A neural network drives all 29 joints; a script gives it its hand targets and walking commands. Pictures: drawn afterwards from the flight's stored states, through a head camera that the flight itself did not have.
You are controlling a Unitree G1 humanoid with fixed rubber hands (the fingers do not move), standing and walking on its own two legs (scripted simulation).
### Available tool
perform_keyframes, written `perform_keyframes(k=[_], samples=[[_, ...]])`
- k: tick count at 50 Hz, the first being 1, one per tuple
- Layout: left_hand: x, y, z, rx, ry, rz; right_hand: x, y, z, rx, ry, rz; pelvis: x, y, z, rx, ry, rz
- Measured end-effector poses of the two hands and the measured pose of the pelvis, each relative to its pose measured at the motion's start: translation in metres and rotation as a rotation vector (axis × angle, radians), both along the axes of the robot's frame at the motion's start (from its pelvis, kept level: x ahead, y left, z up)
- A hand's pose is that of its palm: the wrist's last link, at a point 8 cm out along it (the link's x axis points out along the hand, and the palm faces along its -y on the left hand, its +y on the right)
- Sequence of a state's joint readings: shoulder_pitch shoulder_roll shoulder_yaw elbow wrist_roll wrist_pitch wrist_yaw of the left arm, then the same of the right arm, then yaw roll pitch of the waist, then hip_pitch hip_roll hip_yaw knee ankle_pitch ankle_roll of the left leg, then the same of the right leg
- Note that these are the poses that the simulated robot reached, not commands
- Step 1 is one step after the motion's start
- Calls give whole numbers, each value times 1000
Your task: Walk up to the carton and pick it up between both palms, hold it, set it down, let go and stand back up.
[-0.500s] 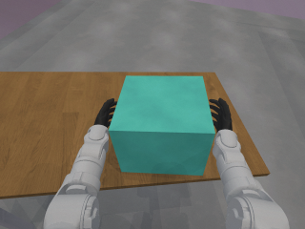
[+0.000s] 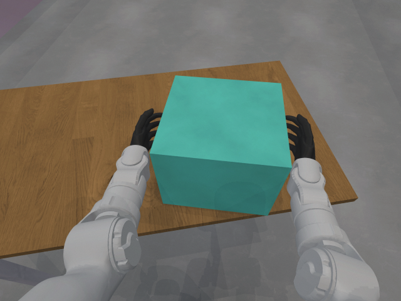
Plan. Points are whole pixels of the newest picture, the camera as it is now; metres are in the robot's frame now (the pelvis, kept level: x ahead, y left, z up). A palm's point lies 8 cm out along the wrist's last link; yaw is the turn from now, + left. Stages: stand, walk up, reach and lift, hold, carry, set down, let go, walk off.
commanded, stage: set down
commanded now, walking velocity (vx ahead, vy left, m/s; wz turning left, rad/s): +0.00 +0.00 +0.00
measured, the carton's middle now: (220, 144) +0.46 -0.02 +0.01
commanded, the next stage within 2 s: none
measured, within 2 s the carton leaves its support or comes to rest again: rests again in 0.10 s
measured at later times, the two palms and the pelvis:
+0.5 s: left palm (135, 144) +0.43 +0.17 +0.04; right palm (293, 152) +0.41 -0.17 +0.04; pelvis +0.01 +0.01 +0.00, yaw +1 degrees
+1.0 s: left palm (135, 147) +0.43 +0.17 +0.03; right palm (293, 154) +0.40 -0.17 +0.04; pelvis +0.01 +0.01 +0.00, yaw +1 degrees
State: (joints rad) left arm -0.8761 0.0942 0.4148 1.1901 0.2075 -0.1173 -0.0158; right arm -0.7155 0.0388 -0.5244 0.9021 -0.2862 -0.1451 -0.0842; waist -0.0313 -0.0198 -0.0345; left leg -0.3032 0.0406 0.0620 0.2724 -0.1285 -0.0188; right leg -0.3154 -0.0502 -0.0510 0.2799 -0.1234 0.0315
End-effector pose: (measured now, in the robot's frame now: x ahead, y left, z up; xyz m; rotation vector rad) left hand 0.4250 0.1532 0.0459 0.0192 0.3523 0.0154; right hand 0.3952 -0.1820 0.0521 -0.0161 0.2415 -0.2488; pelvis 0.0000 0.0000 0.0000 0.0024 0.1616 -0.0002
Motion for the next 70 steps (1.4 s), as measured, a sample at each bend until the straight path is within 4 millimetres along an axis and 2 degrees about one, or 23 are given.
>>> perform_keyframes(k=[7, 13, 26, 37, 53, 70], samples=[[6, 16, -5, 15, -37, -4, 9, 16, 3, -33, -21, 11, 8, 5, -1, -8, 51, 16], [9, 21, -5, 40, -44, -11, 14, 21, 5, -28, -26, 14, 17, 11, -2, -17, 38, 19], [5, 14, -7, 63, -54, 3, 11, 13, -10, 18, -40, 16, 12, 5, -2, -20, 29, 16], [3, 14, -11, 13, -58, 22, 10, 12, -9, -30, -39, 28, 3, 2, -2, -11, 65, 32], [5, 16, -13, 10, -78, 4, 6, 15, -9, -27, -38, 7, 9, 13, -2, -15, 43, 16], [5, 16, -13, 32, -83, 0, 6, 15, -13, -14, -63, 7, 6, 5, -1, -13, 37, 24]])
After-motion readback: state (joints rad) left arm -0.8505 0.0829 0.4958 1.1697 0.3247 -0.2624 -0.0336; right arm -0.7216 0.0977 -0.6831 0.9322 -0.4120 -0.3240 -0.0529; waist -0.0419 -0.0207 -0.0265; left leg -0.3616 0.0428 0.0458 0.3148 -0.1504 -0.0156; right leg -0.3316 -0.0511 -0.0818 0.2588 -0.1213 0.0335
